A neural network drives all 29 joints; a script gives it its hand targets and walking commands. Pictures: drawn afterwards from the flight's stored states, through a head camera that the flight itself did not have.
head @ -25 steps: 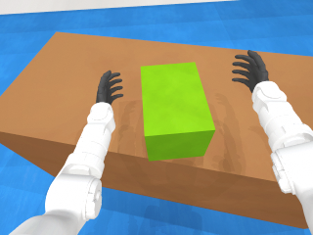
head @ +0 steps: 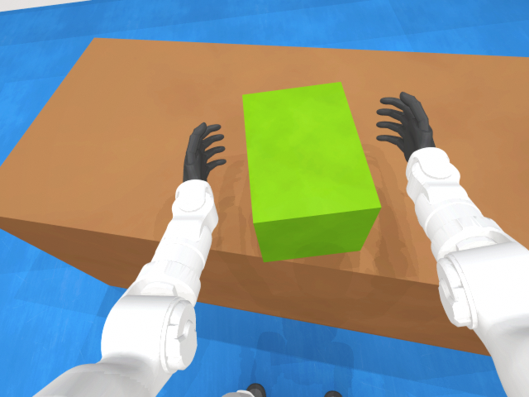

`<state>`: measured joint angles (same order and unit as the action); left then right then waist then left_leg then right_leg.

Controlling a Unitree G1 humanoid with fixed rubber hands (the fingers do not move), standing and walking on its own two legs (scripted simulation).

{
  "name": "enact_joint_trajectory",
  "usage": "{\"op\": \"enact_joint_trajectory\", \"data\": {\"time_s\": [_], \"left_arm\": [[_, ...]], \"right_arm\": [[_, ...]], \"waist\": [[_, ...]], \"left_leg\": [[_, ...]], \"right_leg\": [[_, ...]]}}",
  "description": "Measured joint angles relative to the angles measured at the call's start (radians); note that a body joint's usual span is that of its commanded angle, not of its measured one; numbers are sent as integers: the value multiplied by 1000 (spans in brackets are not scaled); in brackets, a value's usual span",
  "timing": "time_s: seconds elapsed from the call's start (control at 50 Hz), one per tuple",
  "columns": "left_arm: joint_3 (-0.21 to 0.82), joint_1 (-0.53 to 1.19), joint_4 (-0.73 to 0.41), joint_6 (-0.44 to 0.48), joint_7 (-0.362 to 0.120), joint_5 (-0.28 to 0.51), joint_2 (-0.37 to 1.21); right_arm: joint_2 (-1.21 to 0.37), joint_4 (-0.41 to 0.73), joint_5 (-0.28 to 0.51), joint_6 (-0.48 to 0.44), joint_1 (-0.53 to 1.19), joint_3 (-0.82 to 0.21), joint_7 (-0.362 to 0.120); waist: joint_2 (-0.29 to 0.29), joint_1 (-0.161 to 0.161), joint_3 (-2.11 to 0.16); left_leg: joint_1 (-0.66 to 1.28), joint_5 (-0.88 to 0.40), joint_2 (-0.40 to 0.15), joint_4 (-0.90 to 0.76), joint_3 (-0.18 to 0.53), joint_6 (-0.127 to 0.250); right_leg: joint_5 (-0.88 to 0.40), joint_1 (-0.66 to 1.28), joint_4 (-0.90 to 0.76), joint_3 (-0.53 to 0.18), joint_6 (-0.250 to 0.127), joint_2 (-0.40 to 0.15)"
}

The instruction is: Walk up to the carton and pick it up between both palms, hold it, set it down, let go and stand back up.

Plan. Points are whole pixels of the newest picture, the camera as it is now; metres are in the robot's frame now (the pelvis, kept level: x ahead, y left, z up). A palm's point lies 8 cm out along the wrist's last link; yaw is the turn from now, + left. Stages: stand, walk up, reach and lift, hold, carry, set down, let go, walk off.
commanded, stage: reach and lift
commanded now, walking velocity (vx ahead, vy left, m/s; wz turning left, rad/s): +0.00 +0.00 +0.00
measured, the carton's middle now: (301, 173) +0.48 +0.04 -0.04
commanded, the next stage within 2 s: none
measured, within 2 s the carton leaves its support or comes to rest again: neither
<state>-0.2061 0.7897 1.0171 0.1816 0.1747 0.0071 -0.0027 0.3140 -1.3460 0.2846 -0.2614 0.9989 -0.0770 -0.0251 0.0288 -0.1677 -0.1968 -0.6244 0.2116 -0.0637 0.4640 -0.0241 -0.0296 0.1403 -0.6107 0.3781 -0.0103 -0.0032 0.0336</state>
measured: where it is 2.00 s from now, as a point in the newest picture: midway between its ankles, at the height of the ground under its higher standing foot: outside the picture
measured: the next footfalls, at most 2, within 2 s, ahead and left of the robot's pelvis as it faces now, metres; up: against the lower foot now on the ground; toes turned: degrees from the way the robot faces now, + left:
none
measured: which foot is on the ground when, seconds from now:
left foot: down 0.00-1.00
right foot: down 0.00-1.00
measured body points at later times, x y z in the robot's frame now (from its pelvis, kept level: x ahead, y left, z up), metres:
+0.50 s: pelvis -0.03 -0.02 -0.03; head +0.09 -0.01 +0.40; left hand +0.42 +0.19 +0.02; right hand +0.49 -0.14 +0.03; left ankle -0.02 +0.13 -0.73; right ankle +0.00 -0.12 -0.73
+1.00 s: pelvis -0.01 +0.00 +0.00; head +0.13 +0.01 +0.42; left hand +0.41 +0.17 -0.01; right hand +0.47 -0.10 +0.01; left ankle -0.02 +0.13 -0.73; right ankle +0.00 -0.12 -0.73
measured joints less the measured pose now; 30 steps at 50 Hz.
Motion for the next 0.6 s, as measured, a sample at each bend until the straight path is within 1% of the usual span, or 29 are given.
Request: {"op": "enact_joint_trajectory", "data": {"time_s": [0.12,0.18,0.24,0.32,0.38,0.42,0.5,0.6], "left_arm": [[28,106,115,26,11,43,-36],[49,130,177,24,7,49,-48],[68,133,227,37,2,59,-54],[100,139,288,87,14,104,-63],[124,154,304,113,32,151,-79],[140,185,322,119,41,176,-94],[149,248,342,115,40,175,-119],[111,250,350,120,1,128,-107]], "right_arm": [[1,-85,-19,8,84,21,-4],[9,-130,-37,10,101,32,-7],[10,-171,-56,10,106,54,-15],[-4,-204,-74,3,105,78,-20],[-21,-174,-57,6,105,83,-18],[-26,-162,-50,14,121,84,-18],[-26,-167,-45,26,161,82,-20],[-27,-166,-54,-8,153,67,-15]], "waist": [[-19,-14,-36],[-32,-11,-37],[-47,4,-31],[-76,31,-48],[-89,50,-78],[-91,56,-96],[-78,49,-103],[-43,21,-95]], "left_leg": [[-93,-13,-2,34,6,-4],[-110,-17,-5,46,11,-8],[-121,-22,-6,53,17,-13],[-176,-19,-6,84,21,-18],[-242,-7,-8,124,23,-23],[-285,4,-9,152,24,-25],[-326,19,-8,184,25,-26],[-310,31,-7,181,27,-24]], "right_leg": [[-7,-95,43,6,-6,2],[-8,-112,57,11,-11,5],[-4,-127,75,18,-17,5],[13,-192,131,22,-25,5],[30,-263,181,25,-29,6],[42,-308,213,26,-31,7],[61,-351,251,28,-33,5],[73,-332,246,31,-29,3]]}}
